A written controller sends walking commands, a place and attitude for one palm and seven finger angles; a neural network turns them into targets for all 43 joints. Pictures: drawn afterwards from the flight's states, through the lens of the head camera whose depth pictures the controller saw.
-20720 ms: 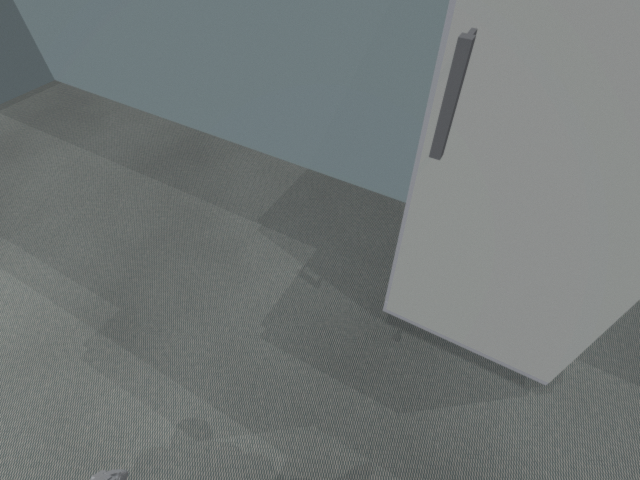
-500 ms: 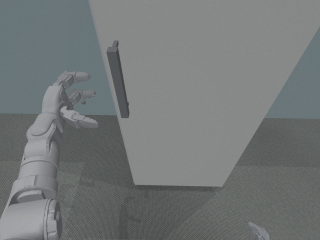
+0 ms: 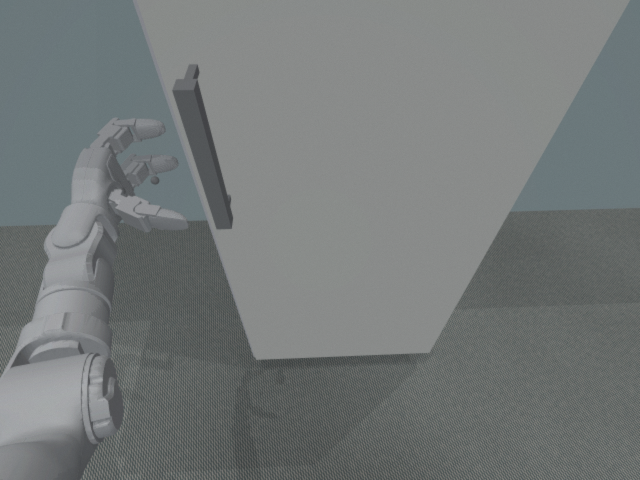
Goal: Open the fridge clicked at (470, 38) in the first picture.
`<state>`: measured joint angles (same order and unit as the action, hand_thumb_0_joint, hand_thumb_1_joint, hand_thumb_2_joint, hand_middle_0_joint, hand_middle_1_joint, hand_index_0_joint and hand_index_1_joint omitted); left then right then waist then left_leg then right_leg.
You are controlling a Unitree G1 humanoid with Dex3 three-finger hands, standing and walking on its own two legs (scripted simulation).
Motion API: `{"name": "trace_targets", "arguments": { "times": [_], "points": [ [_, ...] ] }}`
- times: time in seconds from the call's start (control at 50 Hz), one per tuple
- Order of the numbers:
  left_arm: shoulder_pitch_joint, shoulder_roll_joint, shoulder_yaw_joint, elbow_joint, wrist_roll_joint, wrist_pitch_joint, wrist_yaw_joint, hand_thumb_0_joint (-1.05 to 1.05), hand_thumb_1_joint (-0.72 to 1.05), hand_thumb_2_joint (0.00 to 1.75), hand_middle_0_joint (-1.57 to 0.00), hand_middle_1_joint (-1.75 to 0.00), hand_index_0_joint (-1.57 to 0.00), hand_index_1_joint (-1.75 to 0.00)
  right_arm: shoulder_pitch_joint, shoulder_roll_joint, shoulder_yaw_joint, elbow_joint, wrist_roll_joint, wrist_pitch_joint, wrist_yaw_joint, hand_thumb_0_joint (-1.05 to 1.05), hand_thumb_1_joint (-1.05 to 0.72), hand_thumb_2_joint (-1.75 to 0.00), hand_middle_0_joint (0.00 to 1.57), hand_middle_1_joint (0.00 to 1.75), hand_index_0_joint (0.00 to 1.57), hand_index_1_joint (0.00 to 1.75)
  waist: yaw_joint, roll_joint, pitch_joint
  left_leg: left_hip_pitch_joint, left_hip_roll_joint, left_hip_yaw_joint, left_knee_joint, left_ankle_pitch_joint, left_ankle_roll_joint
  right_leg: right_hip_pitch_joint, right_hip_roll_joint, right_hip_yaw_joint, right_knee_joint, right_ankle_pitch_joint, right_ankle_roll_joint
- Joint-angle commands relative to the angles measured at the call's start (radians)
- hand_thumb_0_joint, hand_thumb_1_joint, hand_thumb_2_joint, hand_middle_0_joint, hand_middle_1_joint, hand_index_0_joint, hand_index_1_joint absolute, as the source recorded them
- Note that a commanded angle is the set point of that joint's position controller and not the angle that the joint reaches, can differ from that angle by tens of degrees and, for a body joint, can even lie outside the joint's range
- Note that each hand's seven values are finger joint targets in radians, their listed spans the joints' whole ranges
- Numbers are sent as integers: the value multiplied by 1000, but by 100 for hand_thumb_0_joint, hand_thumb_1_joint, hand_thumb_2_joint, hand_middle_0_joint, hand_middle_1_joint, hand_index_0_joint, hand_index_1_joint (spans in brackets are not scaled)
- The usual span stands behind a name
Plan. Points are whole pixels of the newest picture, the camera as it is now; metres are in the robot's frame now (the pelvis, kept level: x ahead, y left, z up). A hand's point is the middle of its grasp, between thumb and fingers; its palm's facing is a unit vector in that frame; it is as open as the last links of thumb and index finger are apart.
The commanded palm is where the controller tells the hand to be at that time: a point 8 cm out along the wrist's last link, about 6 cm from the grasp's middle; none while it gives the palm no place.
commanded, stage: move the hooked fingers beside the handle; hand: left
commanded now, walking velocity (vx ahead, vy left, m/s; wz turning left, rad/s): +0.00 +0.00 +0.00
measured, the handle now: (210, 156) +0.50 +0.15 +0.13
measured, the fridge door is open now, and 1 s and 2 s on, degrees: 0 0 0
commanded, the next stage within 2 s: feel for the door with the fingertips in 0.62 s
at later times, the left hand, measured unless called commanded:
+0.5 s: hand (156, 181) +0.45 +0.21 +0.14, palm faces +0.03 -1.00 +0.01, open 14.0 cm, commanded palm +0.42 +0.26 +0.14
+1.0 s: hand (176, 183) +0.44 +0.18 +0.14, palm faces +0.01 -1.00 +0.02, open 14.0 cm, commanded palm +0.41 +0.23 +0.14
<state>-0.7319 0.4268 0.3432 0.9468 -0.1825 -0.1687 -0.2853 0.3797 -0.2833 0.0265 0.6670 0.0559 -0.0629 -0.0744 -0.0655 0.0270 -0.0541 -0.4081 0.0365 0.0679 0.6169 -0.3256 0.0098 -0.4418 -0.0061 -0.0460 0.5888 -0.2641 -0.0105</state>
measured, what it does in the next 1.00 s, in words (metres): stands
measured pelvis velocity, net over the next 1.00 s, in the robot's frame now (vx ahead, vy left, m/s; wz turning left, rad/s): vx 0.01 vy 0.01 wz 0.01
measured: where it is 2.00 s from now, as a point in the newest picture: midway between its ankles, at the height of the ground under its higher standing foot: outside the picture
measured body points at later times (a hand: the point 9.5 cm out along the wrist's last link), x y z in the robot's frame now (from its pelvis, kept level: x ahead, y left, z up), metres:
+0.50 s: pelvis +0.00 +0.01 +0.00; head +0.04 +0.00 +0.45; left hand +0.44 +0.26 +0.14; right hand +0.08 -0.26 -0.11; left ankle -0.01 +0.11 -0.73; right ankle +0.02 -0.11 -0.73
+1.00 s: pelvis +0.01 +0.01 +0.00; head +0.04 +0.00 +0.45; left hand +0.44 +0.24 +0.14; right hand +0.09 -0.25 -0.12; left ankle -0.01 +0.11 -0.73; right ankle +0.02 -0.11 -0.73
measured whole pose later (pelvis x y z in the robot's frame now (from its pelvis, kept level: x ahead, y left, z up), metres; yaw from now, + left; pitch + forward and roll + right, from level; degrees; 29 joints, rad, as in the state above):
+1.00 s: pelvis +0.01 +0.01 +0.00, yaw +0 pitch +7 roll -1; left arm -0.70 0.32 0.28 0.85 -0.17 -0.13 -0.20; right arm 0.35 -0.26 0.03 0.65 0.05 -0.05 -0.06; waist -0.05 0.03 -0.07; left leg -0.41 0.03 0.06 0.64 -0.35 0.02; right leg -0.44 -0.01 -0.05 0.60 -0.28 0.00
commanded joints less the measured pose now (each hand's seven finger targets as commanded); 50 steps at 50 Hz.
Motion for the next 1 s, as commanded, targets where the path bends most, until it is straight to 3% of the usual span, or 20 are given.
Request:
{"name": "trace_targets", "arguments": {
  "times": [0.0,0.06,0.12,0.26,0.32,0.36,0.44,0.46,0.54,0.56,0.6,0.66,0.7,0.76,0.8,0.84,0.88,0.94,0.96,0.98],
  "points": [
    [-426,295,77,-212,-17,-66,7,0,-50,30,-30,-120,-30,-120,14,-148,-49,-120,0,-30,-10,0,-90,-90,20,30,20,30,14,-23,-314,59,-27,-42,-71,224,26,192,16,33,-45,279,-8],
    [-429,291,68,-257,-9,-80,15,0,-50,30,-30,-120,-30,-120,13,-143,-49,-127,-1,-27,-11,0,-90,-90,20,30,20,30,15,7,-332,83,-25,-44,-64,255,26,192,17,29,-37,290,-12],
    [-490,238,19,-272,-10,-87,15,0,-50,30,-30,-120,-30,-120,6,-135,-47,-117,2,-30,-12,0,-90,-90,20,30,20,30,-7,50,-316,110,-24,-51,-65,239,22,150,21,28,-44,270,-13],
    [-471,232,19,-194,-9,-65,25,0,-50,30,-30,-120,-30,-120,16,-143,-44,-111,-2,-28,-15,0,-90,-90,20,30,20,30,-6,-16,-289,84,-22,-60,-66,221,22,136,19,16,-43,241,-12],
    [-486,209,1,-214,0,-72,30,0,-50,30,-30,-120,-30,-120,11,-136,-44,-117,-2,-28,-10,0,-90,-90,20,30,20,30,-6,31,-320,108,-24,-59,-56,252,18,127,19,19,-30,270,-15],
    [-473,236,26,-193,-5,-75,32,0,-50,30,-30,-120,-30,-120,20,-141,-46,-116,-5,-26,-10,0,-90,-90,20,30,20,30,-4,-22,-323,93,-22,-59,-50,254,22,142,21,18,-30,270,-13],
    [-480,223,17,-230,-3,-81,26,0,-50,30,-30,-120,-30,-120,7,-136,-44,-126,-4,-24,-7,0,-90,-90,20,30,20,30,3,43,-344,115,-23,-59,-47,281,16,137,20,21,-20,298,-17],
    [-463,238,28,-225,-5,-82,29,0,-50,30,-30,-120,-30,-120,16,-140,-46,-125,-4,-21,-8,0,-90,-90,20,30,20,30,2,-4,-342,108,-20,-64,-46,299,18,151,22,14,-19,304,-16],
    [-473,204,4,-227,-11,-64,22,0,-50,30,-30,-120,-30,-120,9,-137,-46,-126,-2,-18,-10,0,-90,-90,20,30,20,30,-7,15,-323,107,-20,-58,-48,282,17,128,23,18,-24,299,-13],
    [-466,229,22,-220,-11,-65,25,0,-50,30,-30,-120,-30,-120,16,-140,-47,-125,-2,-15,-11,0,-90,-90,20,30,20,30,-5,-15,-318,96,-19,-59,-46,275,20,139,22,15,-26,290,-13],
    [-487,232,21,-262,-8,-69,27,0,-50,30,-30,-120,-30,-120,6,-137,-47,-129,-3,-18,-11,0,-90,-90,20,30,20,30,0,41,-342,114,-22,-59,-49,277,17,140,21,20,-23,292,-15],
    [-468,185,-13,-261,-14,-66,29,0,-50,30,-30,-120,-30,-120,13,-135,-47,-126,-3,-17,-11,0,-90,-90,20,30,20,30,-10,8,-337,125,-17,-63,-44,303,18,132,24,12,-23,299,-15],
    [-471,216,18,-278,-13,-66,35,0,-50,30,-30,-120,-30,-120,13,-138,-51,-122,-4,-18,-10,0,-90,-90,20,30,20,30,2,23,-358,139,-17,-69,-46,311,13,134,25,13,-20,302,-16],
    [-445,143,-33,-296,-15,-55,39,0,-50,30,-30,-120,-30,-120,7,-130,-51,-127,-3,-21,-5,0,-90,-90,20,30,20,30,-1,35,-351,155,-17,-67,-41,351,13,133,25,8,-20,321,-18],
    [-412,154,-9,-317,-19,-49,50,0,-50,30,-30,-120,-30,-120,7,-131,-53,-124,-6,-22,0,0,-90,-90,20,30,20,30,14,24,-369,161,-14,-71,-44,368,9,143,26,5,-16,334,-18],
    [-417,106,-49,-306,-16,-32,60,0,-50,30,-30,-120,-30,-120,-5,-126,-51,-126,-2,-19,2,0,-90,-90,20,30,20,30,0,12,-314,136,-15,-64,-50,325,10,123,25,3,-25,310,-15],
    [-427,131,-22,-338,-11,-34,82,0,-50,30,-30,-120,-30,-120,-5,-129,-54,-128,-6,-20,4,0,-90,-90,20,30,20,30,9,-9,-338,134,-18,-66,-53,323,13,147,25,4,-24,312,-16],
    [-436,103,-45,-336,-3,-26,102,0,-50,30,-30,-120,-30,-120,-14,-121,-49,-127,-7,-20,5,0,-90,-90,20,30,20,30,2,-19,-311,116,-21,-60,-58,290,14,148,23,7,-30,302,-14],
    [-418,139,-8,-333,-1,-33,112,0,-50,30,-30,-120,-30,-120,-9,-125,-52,-127,-10,-19,3,0,-90,-90,20,30,20,30,12,-41,-319,113,-19,-59,-55,304,17,168,22,7,-28,313,-14],
    [-419,142,-12,-358,5,-38,115,0,-50,30,-30,-120,-30,-120,-19,-122,-49,-133,-8,-20,4,0,-90,-90,20,30,20,30,18,-1,-333,120,-22,-58,-57,304,15,170,21,13,-25,314,-16]
  ]
}}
